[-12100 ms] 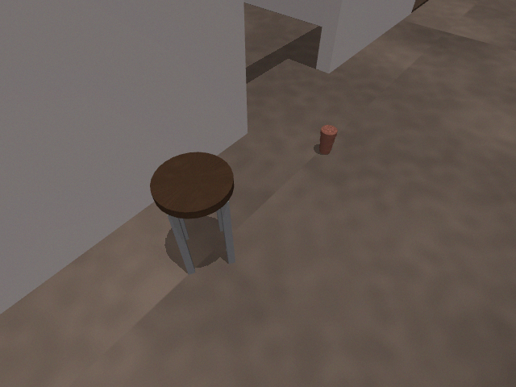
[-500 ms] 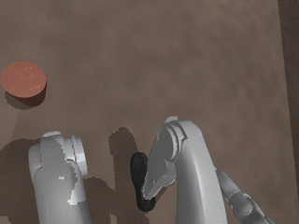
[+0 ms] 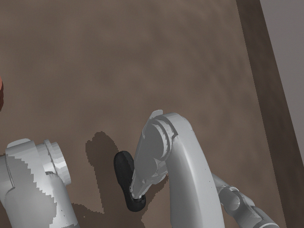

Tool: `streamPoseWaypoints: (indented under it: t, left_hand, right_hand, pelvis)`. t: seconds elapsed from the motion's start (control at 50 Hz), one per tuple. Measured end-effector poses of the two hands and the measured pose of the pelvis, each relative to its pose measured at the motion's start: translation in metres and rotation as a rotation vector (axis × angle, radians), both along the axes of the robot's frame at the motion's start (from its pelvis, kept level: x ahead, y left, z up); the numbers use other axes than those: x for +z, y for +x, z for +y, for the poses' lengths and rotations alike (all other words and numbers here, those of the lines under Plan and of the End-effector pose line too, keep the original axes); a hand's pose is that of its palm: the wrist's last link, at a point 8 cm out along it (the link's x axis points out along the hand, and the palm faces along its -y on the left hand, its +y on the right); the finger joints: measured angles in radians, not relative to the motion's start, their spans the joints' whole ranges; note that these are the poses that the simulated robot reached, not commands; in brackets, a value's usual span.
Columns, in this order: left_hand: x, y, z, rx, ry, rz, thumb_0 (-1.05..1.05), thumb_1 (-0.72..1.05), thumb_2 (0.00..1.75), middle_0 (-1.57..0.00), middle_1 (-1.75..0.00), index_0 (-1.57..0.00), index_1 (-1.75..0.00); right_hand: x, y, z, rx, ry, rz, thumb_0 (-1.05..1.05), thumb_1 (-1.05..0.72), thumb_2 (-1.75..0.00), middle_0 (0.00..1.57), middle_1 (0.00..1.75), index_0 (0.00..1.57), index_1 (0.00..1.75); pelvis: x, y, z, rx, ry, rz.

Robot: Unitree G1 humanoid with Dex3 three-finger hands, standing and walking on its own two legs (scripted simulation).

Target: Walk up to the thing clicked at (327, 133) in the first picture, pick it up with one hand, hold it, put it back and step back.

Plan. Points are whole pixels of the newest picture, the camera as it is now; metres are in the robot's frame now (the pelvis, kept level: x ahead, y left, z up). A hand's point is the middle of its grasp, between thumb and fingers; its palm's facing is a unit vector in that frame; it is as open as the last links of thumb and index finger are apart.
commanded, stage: close in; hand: left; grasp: from the side
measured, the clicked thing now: out of the picture +0.47 +0.27 -0.21
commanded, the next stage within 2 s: rest palm in 0.16 s
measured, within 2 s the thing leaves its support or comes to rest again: leaves its support in 1.62 s
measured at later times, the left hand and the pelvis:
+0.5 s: hand out of the picture +0.43 +0.27 -0.18, palm faces +0.28 -0.96 -0.01, open 17.1 cm; pelvis +0.00 +0.00 +0.00, yaw -2 degrees
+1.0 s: hand out of the picture +0.45 +0.27 -0.18, palm faces +0.30 -0.95 -0.01, open 11.5 cm; pelvis +0.00 +0.01 +0.00, yaw -2 degrees
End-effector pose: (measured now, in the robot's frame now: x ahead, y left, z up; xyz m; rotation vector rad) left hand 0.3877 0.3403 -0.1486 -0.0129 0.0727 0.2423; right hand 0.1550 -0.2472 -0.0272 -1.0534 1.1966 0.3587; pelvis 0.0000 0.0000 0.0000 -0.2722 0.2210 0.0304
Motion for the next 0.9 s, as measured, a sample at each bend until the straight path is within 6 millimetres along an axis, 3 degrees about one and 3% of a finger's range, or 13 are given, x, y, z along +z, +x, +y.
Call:
streamPoseWaypoints:
  t: [0.22,0.52,0.9]
  left_hand:
    - [-0.013,0.007,-0.022,0.018,-0.024,-0.022,-0.02,-0.6,0.04,-0.06,-0.07,-0.06,-0.06]
    - [-0.026,0.007,-0.025,0.05,0.018,-0.007,-0.02,-0.44,0.12,-0.08,-0.07,-0.07,-0.07]
    - [-0.028,0.021,-0.025,0.054,0.022,-0.01,-0.01,-0.01,0.47,-0.44,-0.42,-0.42,-0.42]
  right_hand:
    - [0.011,-0.019,-0.001,0.008,-0.059,0.051,0.0,-0.93,-0.91,0.2,0.3,0.2,0.3]
    - [0.009,-0.007,0.005,0.067,-0.077,0.085,0.0,-0.91,-0.91,0.2,0.3,0.2,0.3]
    - [0.014,-0.003,0.011,0.076,-0.101,0.103,-0.01,-0.9,-0.9,0.2,0.3,0.2,0.3]
  pelvis:
    - [-0.001,-0.001,0.003,-0.013,-0.021,-0.025]
    - [-0.001,-0.001,0.004,-0.021,-0.041,-0.036]
    - [0.003,0.001,0.007,-0.029,-0.06,-0.025]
